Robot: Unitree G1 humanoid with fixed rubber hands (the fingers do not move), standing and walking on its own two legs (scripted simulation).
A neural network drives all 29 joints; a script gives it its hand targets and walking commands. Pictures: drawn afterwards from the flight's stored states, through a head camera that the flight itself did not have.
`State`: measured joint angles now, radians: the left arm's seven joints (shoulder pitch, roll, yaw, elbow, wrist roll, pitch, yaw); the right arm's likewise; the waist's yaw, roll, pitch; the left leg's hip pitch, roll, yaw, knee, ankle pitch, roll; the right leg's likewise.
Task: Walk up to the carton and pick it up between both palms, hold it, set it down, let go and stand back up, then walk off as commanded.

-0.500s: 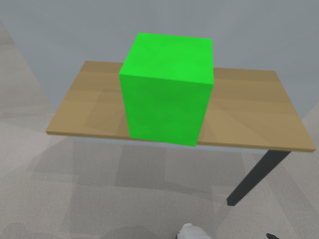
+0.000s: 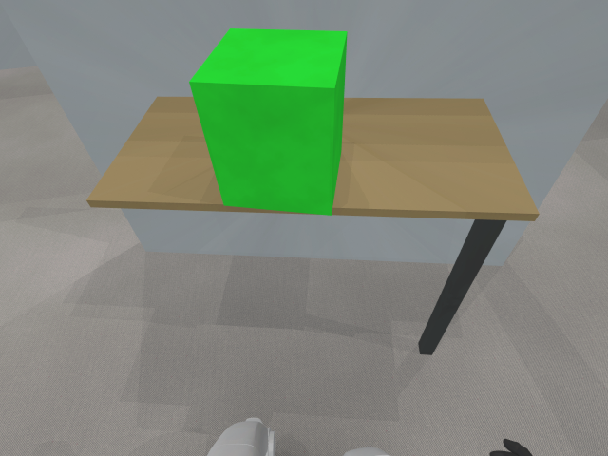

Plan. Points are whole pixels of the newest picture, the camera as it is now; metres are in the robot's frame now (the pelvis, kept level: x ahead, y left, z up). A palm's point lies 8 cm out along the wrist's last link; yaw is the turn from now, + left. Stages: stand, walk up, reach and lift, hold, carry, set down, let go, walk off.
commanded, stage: walk off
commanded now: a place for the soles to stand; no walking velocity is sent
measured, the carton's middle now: (281, 123) +0.64 +0.04 +0.10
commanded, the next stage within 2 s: none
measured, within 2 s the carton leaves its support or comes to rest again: neither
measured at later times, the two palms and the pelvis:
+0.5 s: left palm out of the picture -0.10 +0.36 -0.13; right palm out of the picture -0.05 -0.25 -0.11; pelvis -0.14 +0.07 -0.02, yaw +3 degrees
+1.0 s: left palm out of the picture -0.30 +0.45 -0.12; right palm out of the picture -0.14 -0.13 -0.06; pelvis -0.28 +0.15 +0.01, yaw +0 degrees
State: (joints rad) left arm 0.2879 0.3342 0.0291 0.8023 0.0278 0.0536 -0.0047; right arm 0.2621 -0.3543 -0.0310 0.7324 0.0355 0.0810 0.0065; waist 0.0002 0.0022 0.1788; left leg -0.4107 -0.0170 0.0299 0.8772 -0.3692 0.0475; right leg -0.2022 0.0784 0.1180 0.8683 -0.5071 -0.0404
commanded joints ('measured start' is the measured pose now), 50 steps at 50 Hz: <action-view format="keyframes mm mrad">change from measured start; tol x32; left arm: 1 -131 357 115 -98 19 -56 43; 43 451 302 150 106 -16 15 39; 47 -278 351 102 -145 46 -23 67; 50 -233 295 84 -120 25 -37 51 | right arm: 1 -87 -282 -102 -35 -45 -24 -36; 50 41 -261 -135 -29 -41 -72 -53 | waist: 1 -2 -122 150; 41 138 246 -194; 44 213 65 -216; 45 89 -430 -131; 50 -88 -115 53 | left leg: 1 -126 -84 -282 354 -21 -34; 18 -84 -27 -218 309 -246 -10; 23 252 43 -189 -239 -97 28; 26 46 424 -760 -654 -275 3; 38 228 135 -209 -735 1 -319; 43 336 -16 -52 -385 261 -395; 46 -2 -97 -326 756 -294 -100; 50 138 82 -379 283 -231 26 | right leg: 1 -380 -271 538 -682 -55 19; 13 129 -312 496 -359 743 -167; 22 -277 -300 431 -333 442 -165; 25 -608 154 78 248 -87 27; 28 -501 116 185 408 104 14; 37 -232 129 -24 226 64 50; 44 76 -104 -25 -737 35 -203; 45 -181 -377 585 -620 162 -298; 50 -396 -296 353 -323 543 -192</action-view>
